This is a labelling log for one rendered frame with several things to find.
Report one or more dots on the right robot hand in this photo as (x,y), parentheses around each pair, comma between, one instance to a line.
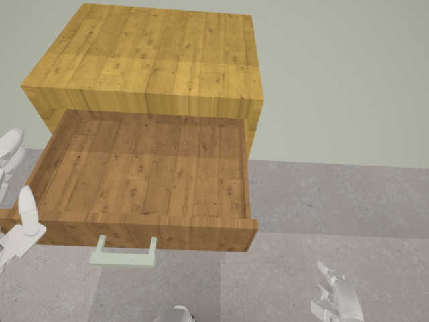
(333,305)

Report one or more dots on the drawer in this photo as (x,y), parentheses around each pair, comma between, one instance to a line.
(133,176)

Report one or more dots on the left robot thigh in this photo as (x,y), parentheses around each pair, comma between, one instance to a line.
(175,315)

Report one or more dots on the handle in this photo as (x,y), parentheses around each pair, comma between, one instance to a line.
(99,258)

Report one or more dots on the left robot hand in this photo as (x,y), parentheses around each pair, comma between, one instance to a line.
(21,238)

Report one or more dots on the cabinet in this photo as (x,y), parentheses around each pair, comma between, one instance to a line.
(148,60)

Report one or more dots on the robot left shin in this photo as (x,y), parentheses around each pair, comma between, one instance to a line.
(180,307)

